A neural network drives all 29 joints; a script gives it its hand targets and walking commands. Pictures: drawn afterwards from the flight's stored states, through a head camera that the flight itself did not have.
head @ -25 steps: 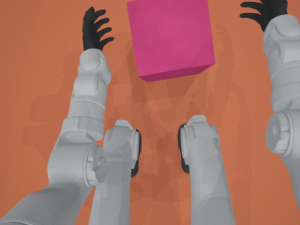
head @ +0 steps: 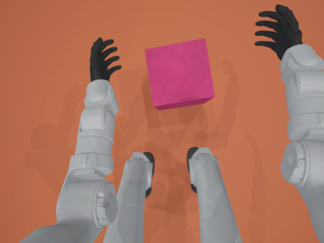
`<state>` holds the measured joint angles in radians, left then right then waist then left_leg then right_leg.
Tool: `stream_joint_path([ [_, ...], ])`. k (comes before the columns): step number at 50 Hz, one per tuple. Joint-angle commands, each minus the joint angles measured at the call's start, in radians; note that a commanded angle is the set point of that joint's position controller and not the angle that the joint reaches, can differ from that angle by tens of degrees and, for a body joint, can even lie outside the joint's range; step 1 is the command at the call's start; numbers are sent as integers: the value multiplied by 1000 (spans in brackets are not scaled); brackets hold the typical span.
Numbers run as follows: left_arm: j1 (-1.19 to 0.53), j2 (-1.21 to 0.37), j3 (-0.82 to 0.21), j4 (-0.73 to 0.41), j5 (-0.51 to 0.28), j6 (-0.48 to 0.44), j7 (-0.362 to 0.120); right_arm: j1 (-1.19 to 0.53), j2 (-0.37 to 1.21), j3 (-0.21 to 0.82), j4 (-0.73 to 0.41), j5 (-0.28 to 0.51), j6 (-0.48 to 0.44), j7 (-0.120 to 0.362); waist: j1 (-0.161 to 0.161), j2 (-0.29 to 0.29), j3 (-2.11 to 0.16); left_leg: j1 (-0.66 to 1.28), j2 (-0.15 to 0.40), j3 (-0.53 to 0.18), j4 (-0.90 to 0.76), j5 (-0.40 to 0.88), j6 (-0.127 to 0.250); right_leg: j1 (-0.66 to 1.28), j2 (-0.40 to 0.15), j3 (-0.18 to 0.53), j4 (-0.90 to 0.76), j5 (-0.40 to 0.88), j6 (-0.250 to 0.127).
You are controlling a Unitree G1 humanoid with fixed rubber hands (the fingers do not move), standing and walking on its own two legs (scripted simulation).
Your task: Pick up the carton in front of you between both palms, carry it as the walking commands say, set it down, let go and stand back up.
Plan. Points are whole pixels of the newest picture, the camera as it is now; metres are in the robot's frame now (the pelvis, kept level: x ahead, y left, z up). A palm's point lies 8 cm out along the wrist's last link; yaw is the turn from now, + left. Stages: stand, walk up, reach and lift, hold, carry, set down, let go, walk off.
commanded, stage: set down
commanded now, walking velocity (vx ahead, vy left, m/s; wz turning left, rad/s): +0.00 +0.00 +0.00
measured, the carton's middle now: (178, 80) +0.52 -0.05 -0.47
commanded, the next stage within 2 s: let go in 0.06 s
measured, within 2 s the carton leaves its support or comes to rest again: neither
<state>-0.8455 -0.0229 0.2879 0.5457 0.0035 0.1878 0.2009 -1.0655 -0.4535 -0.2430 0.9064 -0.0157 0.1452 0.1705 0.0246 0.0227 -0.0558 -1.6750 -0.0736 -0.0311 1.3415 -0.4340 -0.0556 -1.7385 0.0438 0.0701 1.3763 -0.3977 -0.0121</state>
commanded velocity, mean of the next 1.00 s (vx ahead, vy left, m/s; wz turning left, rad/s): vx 0.00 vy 0.00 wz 0.00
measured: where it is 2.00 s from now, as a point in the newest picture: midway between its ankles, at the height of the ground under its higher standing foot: (171, 179)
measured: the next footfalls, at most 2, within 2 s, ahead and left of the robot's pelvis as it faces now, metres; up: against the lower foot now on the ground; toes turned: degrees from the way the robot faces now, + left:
none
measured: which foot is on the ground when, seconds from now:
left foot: down 0.00-1.00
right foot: down 0.00-1.00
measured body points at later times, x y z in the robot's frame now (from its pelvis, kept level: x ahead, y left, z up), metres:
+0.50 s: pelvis +0.06 +0.00 +0.12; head +0.27 -0.04 +0.51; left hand +0.39 +0.18 +0.01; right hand +0.39 -0.27 +0.00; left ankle +0.08 +0.14 -0.56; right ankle +0.09 -0.10 -0.56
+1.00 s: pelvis +0.11 +0.03 +0.18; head +0.14 +0.02 +0.63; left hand +0.29 +0.25 +0.10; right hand +0.27 -0.22 +0.10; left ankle +0.08 +0.14 -0.56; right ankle +0.09 -0.10 -0.56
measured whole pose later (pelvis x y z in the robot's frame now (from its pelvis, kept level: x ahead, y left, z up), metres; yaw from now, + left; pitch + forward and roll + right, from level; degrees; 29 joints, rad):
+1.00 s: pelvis +0.11 +0.03 +0.18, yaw -3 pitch +2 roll -1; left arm 0.25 0.21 0.03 0.43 0.00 0.04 -0.06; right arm 0.22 -0.21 -0.06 0.47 0.00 0.03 0.07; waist 0.01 0.01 0.03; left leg -0.19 -0.04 -0.06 0.43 -0.28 0.02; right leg -0.21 0.02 0.06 0.41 -0.24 0.01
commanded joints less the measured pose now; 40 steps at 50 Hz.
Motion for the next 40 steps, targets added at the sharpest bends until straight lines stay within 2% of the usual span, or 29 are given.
stream_joint_path([
  [1,-122,48,10,-105,17,-24,-9,-215,-129,-30,-92,-22,-24,3,-18,-145,-914,351,-42,120,-197,190,-38,840,13,-60,-220,349,24],
  [5,-69,33,8,-84,39,-35,-27,-149,-99,-49,-59,-53,-35,-3,-31,-136,-879,401,-32,112,-264,206,-40,902,11,-52,-296,370,19],
  [8,28,44,0,-81,72,-48,-50,-38,-64,-66,-80,-85,-42,-24,-39,-130,-908,451,-29,111,-310,237,-35,1004,10,-42,-347,433,18],
  [11,154,76,-23,-98,106,-68,-82,107,-10,-67,-155,-107,-48,-54,-38,-126,-928,495,-27,111,-363,246,-23,1131,3,-26,-401,493,21],
  [14,261,124,-62,-128,117,-91,-116,243,33,-49,-256,-92,-63,-80,-28,-113,-890,558,-19,103,-419,236,-5,1216,-8,-14,-458,498,23],
  [19,405,187,-123,-143,81,-120,-167,396,56,0,-391,-44,-96,-99,-15,-110,-755,692,-1,73,-506,247,19,1284,-23,-6,-551,457,27],
  [22,521,200,-146,-124,54,-137,-189,523,78,27,-397,-22,-111,-97,-9,-108,-678,779,6,61,-552,276,23,1315,-24,-7,-594,468,26],
  [27,716,218,-181,-108,16,-172,-223,778,111,50,-382,-10,-140,-104,-12,-102,-562,929,13,46,-632,369,27,1390,-21,-12,-656,567,29],
  [31,837,242,-196,-123,3,-198,-234,918,119,75,-405,8,-169,-112,-7,-79,-466,1088,21,23,-703,468,22,1419,-17,-17,-720,603,29],
  [36,975,272,-209,-165,0,-214,-239,1091,127,101,-440,19,-188,-114,-6,-26,-338,1324,32,-5,-801,586,11,1472,-8,-27,-830,579,24],
  [40,1043,285,-227,-199,-9,-215,-245,1204,138,122,-471,20,-191,-116,-15,-9,-229,1459,40,-13,-886,625,8,1562,-1,-33,-918,573,27],
])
